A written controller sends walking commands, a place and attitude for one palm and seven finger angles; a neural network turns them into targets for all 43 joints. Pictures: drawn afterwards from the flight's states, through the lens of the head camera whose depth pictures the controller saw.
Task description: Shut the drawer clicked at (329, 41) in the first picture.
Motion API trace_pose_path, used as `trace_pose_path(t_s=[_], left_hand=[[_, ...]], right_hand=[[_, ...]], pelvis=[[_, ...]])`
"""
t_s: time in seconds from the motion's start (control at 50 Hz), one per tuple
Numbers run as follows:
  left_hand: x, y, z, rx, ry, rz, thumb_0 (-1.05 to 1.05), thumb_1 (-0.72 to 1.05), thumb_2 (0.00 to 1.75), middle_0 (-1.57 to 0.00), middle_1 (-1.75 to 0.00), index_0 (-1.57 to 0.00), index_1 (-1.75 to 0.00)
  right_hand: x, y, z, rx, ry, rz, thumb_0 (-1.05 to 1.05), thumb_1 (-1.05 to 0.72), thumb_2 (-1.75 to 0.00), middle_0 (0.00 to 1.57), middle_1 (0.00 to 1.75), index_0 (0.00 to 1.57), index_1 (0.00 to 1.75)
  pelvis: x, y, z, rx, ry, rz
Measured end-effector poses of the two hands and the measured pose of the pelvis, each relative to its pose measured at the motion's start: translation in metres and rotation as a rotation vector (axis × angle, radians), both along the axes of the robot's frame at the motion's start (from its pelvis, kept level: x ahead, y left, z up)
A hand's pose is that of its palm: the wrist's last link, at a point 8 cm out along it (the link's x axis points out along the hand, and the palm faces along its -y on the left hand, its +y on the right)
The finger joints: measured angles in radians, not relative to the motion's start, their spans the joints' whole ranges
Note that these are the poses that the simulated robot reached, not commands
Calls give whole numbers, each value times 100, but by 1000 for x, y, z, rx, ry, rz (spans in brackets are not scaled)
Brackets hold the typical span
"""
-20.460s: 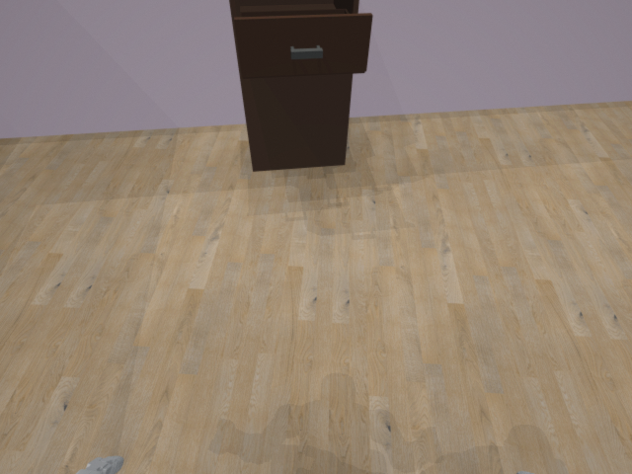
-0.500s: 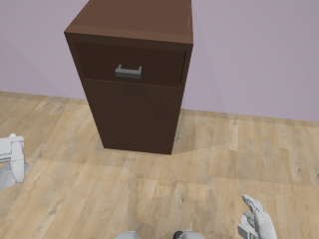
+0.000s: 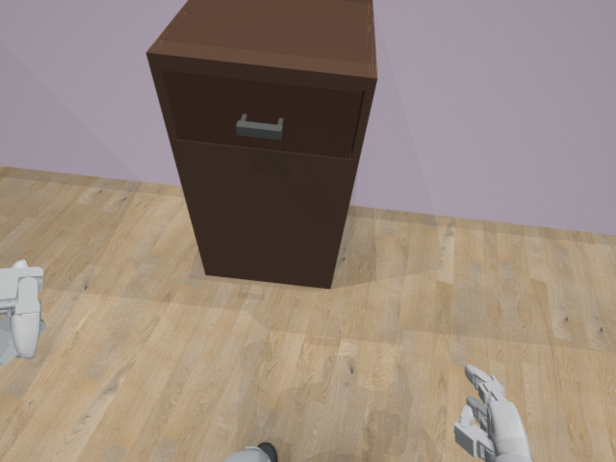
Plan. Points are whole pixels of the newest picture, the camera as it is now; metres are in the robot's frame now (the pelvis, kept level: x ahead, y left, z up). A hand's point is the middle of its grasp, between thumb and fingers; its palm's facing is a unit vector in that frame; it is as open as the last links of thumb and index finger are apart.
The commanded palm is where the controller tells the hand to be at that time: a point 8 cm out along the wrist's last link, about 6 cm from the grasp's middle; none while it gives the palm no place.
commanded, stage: step back with the hand held close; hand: left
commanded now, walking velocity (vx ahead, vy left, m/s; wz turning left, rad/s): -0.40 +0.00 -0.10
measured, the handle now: (261, 125) +0.79 +0.13 -0.04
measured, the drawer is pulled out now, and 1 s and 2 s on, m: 0.00 0.00 0.00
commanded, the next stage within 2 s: stop stepping back and stand still in 0.04 s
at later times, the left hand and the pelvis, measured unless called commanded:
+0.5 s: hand out of the picture +0.11 +0.25 +0.18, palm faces +0.24 -0.85 -0.47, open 3.2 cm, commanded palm +0.07 +0.29 +0.19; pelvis -0.10 +0.03 +0.01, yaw -8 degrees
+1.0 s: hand out of the picture +0.08 +0.27 +0.18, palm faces +0.31 -0.87 -0.39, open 3.2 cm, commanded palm +0.03 +0.31 +0.19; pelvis -0.14 +0.05 +0.00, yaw -8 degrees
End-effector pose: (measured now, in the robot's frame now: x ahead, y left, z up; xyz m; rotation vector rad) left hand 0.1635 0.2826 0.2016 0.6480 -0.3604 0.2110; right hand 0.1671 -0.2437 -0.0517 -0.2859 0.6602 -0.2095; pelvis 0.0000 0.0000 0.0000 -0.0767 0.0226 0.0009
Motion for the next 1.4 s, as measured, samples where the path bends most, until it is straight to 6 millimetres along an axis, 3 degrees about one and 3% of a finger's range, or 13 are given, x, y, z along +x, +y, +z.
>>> trace_pose_path(t_s=[0.12, 0.22, 0.28, 0.4, 0.52, 0.64, 0.74, 0.86, 0.98, 1.08, 1.24, 1.4], left_hand=[[-39, 0, -10, -89, -20, 53, 1, 89, 90, -141, -160, -141, -160], [-40, 1, -17, -184, -42, 8, 1, 89, 90, -141, -160, -141, -160], [-38, 6, -21, -184, -18, -21, 1, 89, 90, -141, -160, -141, -160], [-62, 4, -6, -125, 38, -56, 1, 89, 90, -141, -160, -141, -160], [-92, 11, -4, -124, 17, -53, 1, 89, 90, -141, -160, -141, -160], [-89, 28, -21, -228, -36, -10, 1, 89, 90, -141, -160, -141, -160], [-96, 16, -13, -209, 14, -51, 1, 89, 90, -141, -160, -141, -160], [-122, 6, 1, -101, 6, -96, 1, 89, 90, -141, -160, -141, -160], [-124, 26, -7, -174, -28, -10, 1, 89, 90, -141, -160, -141, -160], [-117, 31, -22, -184, 3, -1, 1, 89, 90, -141, -160, -141, -160], [-114, 20, -4, -98, 13, -20, 1, 89, 90, -141, -160, -141, -160], [-100, 32, -15, -128, 90, 25, 1, 89, 90, -141, -160, -141, -160]], right_hand=[[-27, 6, -13, 22, 30, 38, 1, -91, -90, 20, 30, 21, 30], [-63, 17, -13, 15, 81, -5, 1, -91, -90, 20, 30, 21, 30], [-82, 24, -7, 17, 51, -34, 1, -91, -90, 20, 30, 21, 30], [-121, 33, 11, 44, -19, -56, 1, -91, -90, 20, 30, 21, 30], [-156, 23, -2, 8, 40, -91, 1, -90, -90, 20, 30, 21, 30], [-191, 23, -11, -18, 51, -171, 1, -91, -90, 20, 30, 21, 30], [-213, 42, -5, 54, 44, -164, 1, -91, -90, 20, 30, 20, 30], [-221, 42, -18, 71, 94, -121, 1, -90, -90, 20, 30, 21, 30], [-225, 32, -20, 28, 109, -158, 1, -91, -90, 20, 30, 21, 30], [-215, 33, -22, 8, 68, -159, 1, -91, -90, 20, 30, 21, 30], [-189, 50, -27, 100, 58, -87, 1, -91, -90, 20, 30, 21, 30], [-164, 54, -23, 92, 70, -87, 1, -91, -90, 20, 30, 21, 30]], pelvis=[[-29, 0, -5, 28, 20, -61], [-39, 13, -1, 32, 6, -72], [-56, 18, 1, 49, -10, -77], [-81, 22, 11, 36, -35, -109], [-102, 32, 6, 38, -57, -150], [-116, 47, -2, 34, -90, -161], [-127, 42, 11, 33, -95, -157], [-145, 38, 4, 63, -64, -162], [-141, 45, 3, 72, -50, -152], [-139, 53, -5, 80, -69, -141], [-130, 46, 0, 63, -50, -119], [-116, 53, 6, 78, -45, -127]])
